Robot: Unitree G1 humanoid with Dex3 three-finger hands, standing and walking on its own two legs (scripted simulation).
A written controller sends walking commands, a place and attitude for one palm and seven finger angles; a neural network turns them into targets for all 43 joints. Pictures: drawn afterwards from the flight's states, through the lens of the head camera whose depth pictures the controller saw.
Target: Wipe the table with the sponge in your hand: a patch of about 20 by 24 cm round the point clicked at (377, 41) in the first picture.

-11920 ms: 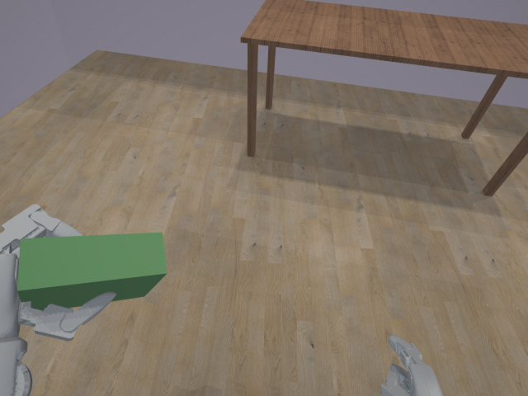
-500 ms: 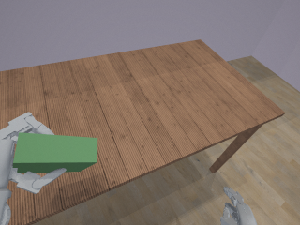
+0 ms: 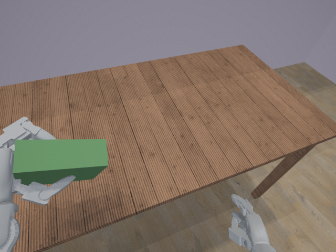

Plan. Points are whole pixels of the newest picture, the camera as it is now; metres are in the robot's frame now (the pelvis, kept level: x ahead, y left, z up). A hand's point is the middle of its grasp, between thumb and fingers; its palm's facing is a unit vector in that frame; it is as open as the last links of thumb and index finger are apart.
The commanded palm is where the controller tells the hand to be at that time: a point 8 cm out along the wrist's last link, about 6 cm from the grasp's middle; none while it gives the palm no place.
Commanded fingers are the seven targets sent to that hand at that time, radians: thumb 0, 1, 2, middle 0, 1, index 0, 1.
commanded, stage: look again from close up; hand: left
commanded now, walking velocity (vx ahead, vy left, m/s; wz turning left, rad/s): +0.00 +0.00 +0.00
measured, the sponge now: (75, 162) +0.24 +0.20 +0.13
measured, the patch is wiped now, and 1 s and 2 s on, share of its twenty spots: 0.00 0.00 0.00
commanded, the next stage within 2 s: come to a stop and stand still in 0.26 s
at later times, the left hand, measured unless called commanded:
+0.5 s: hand (54, 170) +0.21 +0.22 +0.16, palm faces +0.33 -0.85 -0.40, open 9.4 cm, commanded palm +0.16 +0.26 +0.17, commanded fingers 0.00 0.10 1.30 -1.20 -1.60 -1.20 -1.60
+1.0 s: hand (34, 165) +0.23 +0.27 +0.14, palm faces +0.27 -0.86 -0.43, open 9.4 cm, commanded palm +0.16 +0.31 +0.17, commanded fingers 0.00 0.10 1.30 -1.20 -1.60 -1.20 -1.60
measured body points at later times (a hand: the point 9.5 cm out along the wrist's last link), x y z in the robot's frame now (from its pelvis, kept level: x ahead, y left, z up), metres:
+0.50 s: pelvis +0.00 -0.02 +0.00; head +0.00 -0.01 +0.45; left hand +0.19 +0.26 +0.18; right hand +0.17 -0.25 -0.07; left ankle +0.05 +0.10 -0.74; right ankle +0.02 -0.13 -0.74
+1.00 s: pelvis +0.00 +0.03 +0.00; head +0.04 +0.07 +0.44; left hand +0.21 +0.31 +0.16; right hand +0.17 -0.19 -0.07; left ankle +0.05 +0.10 -0.74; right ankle +0.02 -0.12 -0.74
